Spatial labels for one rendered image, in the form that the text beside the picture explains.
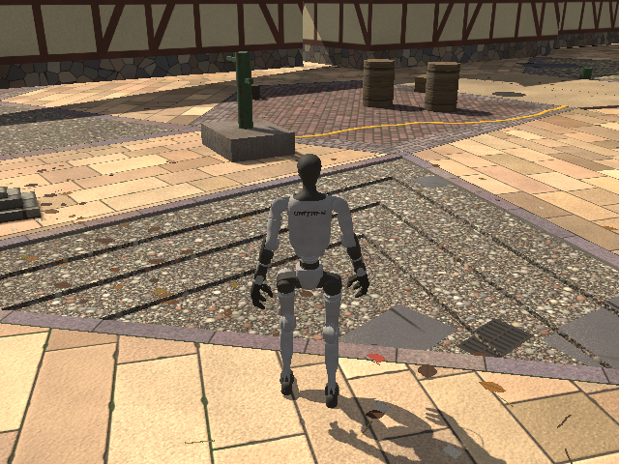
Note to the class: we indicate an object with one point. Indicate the left robot thigh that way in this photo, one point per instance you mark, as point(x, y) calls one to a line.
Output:
point(286, 285)

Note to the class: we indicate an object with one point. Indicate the robot left forearm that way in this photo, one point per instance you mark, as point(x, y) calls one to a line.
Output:
point(263, 264)

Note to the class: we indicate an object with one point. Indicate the robot thigh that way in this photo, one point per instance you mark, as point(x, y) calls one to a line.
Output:
point(286, 285)
point(332, 285)

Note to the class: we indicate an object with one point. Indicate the left robot hand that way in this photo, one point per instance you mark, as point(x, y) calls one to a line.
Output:
point(255, 294)

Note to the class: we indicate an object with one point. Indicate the right robot thigh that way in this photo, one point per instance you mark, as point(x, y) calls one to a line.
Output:
point(332, 285)

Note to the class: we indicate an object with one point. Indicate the robot right forearm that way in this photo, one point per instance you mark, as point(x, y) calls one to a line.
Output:
point(357, 258)

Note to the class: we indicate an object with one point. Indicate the right robot upper arm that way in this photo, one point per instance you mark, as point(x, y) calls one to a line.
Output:
point(339, 205)

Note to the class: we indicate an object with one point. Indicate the left robot upper arm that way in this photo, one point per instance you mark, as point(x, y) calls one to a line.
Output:
point(278, 206)

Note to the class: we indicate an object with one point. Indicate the right robot hand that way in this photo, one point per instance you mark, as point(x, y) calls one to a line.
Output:
point(363, 281)

